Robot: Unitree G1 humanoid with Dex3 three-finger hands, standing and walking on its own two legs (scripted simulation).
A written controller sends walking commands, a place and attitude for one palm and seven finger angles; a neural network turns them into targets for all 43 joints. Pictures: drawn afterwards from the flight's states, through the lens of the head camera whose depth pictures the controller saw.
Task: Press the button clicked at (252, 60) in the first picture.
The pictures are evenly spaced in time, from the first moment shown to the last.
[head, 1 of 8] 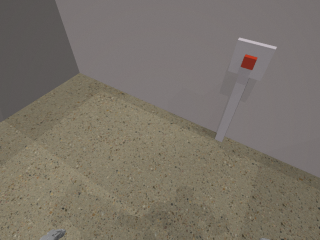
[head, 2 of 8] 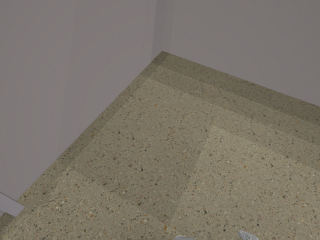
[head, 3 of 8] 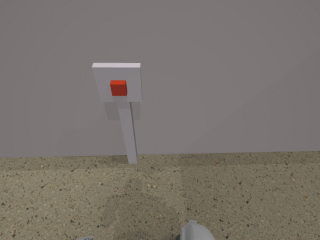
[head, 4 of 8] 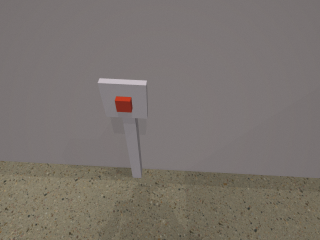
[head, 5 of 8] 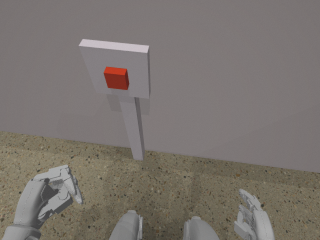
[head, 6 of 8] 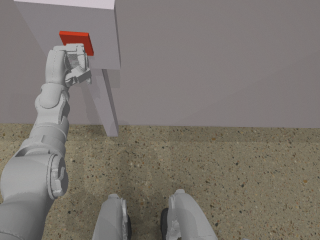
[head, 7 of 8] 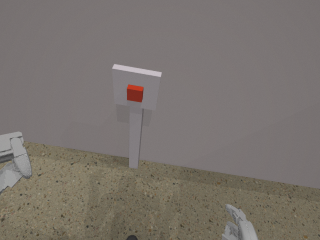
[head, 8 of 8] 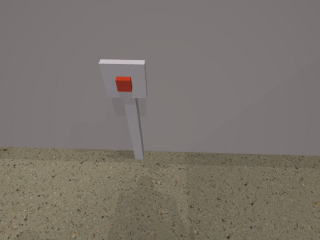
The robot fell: no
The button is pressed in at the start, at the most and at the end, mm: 0 15 0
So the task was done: yes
